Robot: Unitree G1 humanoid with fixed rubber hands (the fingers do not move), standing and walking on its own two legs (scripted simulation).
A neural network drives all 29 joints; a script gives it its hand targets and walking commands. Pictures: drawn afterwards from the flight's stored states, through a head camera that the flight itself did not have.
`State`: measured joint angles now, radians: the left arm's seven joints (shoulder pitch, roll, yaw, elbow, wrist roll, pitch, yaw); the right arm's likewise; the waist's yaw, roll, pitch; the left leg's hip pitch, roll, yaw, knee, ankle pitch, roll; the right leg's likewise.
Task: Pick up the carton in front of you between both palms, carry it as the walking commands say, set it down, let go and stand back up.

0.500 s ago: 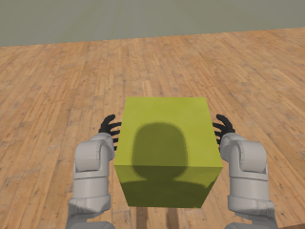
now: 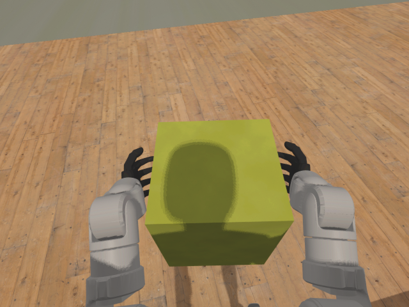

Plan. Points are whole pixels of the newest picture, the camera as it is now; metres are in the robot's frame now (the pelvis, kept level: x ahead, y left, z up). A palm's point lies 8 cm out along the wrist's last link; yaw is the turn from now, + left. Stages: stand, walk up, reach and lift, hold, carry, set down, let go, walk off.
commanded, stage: carry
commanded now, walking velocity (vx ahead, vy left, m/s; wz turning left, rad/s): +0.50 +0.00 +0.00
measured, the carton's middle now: (215, 198) +0.35 -0.02 +0.04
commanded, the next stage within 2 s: none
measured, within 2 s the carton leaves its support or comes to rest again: neither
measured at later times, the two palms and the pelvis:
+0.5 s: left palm (182, 146) +0.61 +0.05 -0.06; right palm (277, 139) +0.62 -0.25 -0.07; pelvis +0.29 -0.11 -0.12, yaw +0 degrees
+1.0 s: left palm (186, 71) +0.94 +0.02 +0.01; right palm (266, 68) +0.92 -0.28 +0.02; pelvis +0.61 -0.09 -0.09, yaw -3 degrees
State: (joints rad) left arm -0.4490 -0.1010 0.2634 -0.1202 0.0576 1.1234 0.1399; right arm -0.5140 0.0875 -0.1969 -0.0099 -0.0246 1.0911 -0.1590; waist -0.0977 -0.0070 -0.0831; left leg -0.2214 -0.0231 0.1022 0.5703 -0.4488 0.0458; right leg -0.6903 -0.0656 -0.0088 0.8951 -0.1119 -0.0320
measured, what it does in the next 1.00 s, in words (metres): goes down: right foot 0.12 m lower, then left foot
